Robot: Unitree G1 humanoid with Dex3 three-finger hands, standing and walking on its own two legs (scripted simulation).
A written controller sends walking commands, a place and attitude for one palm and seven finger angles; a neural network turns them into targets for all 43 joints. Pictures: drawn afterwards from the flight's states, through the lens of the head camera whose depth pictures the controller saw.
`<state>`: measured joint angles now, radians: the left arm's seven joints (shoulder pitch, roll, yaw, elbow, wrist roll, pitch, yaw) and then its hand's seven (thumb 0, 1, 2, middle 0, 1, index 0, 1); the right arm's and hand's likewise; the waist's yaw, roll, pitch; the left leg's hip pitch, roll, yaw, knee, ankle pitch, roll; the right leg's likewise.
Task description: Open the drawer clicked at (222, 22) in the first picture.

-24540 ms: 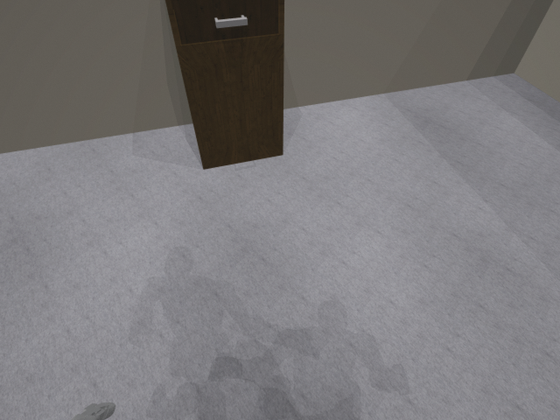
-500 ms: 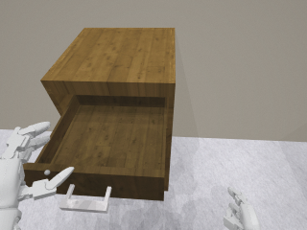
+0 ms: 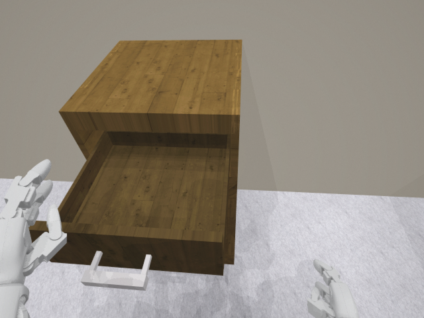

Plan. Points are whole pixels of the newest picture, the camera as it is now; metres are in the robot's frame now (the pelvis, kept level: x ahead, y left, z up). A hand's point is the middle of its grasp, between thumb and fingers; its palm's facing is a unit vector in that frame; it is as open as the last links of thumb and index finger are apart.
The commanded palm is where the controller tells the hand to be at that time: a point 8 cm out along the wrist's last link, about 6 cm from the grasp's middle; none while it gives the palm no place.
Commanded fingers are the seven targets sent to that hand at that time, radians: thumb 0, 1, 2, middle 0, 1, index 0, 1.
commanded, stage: step back with the hand held close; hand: left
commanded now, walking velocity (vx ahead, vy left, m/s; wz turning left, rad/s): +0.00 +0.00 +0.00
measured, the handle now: (119, 269) +0.21 +0.22 -0.03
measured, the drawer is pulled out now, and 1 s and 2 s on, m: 0.29 0.29 0.29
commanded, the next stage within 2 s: stop stepping back and stand still in 1.44 s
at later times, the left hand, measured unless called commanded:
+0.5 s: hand (42, 253) +0.16 +0.26 +0.15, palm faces +0.27 -0.81 -0.52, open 7.4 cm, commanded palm +0.09 +0.30 +0.17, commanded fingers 0.00 0.90 0.90 -0.20 -0.30 -0.20 -0.30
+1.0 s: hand out of the picture +0.10 +0.28 +0.16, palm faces +0.35 -0.81 -0.47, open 7.4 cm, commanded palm +0.03 +0.32 +0.17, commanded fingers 0.00 0.90 0.90 -0.20 -0.30 -0.20 -0.30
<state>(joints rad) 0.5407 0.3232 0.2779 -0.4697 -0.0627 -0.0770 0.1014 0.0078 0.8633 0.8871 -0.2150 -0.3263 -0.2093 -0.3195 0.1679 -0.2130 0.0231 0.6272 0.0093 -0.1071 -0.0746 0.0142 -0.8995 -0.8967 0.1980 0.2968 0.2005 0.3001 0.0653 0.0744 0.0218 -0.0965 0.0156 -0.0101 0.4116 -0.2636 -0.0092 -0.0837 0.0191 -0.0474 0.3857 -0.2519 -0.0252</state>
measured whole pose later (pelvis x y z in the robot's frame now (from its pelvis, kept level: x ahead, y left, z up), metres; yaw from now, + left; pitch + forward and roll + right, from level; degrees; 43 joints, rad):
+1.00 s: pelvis -0.10 +0.04 -0.01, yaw +0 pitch +2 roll -2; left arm 0.62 0.42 0.41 -0.66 -0.03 -0.21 0.17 0.01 0.89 0.90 -0.21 -0.31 -0.21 -0.30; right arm 0.20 -0.18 0.00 0.57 0.01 -0.11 -0.07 0.01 -0.90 -0.90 0.20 0.30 0.20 0.30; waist -0.01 -0.01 0.04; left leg -0.44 0.00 0.00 0.58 -0.18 0.05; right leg -0.42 0.02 -0.01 0.81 -0.41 0.01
